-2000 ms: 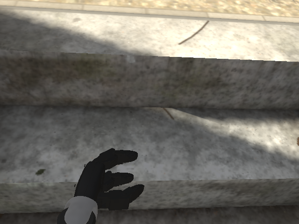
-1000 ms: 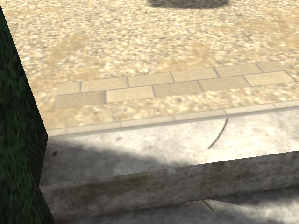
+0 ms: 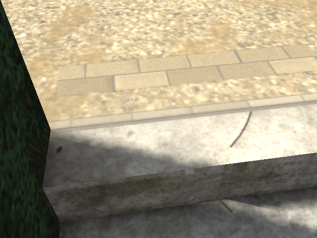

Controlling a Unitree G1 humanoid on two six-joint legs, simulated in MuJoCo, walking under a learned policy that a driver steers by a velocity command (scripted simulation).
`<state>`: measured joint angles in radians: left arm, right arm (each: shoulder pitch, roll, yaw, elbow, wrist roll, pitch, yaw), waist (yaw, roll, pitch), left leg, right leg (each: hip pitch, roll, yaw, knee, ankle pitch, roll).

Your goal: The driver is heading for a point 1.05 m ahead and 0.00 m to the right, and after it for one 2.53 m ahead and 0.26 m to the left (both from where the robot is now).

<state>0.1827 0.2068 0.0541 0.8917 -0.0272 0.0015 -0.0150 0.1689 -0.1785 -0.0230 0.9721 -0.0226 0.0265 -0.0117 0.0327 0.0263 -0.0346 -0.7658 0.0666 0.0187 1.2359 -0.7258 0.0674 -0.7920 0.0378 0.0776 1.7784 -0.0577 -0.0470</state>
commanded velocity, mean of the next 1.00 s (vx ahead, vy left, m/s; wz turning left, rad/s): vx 0.50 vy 0.00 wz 0.00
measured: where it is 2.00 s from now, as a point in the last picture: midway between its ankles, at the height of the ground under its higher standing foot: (281, 232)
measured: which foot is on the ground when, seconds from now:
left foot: down 0.00-0.32, up 0.34-0.94, down 0.96-1.00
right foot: up 0.00-0.34, down 0.36-0.88, up 0.90-1.00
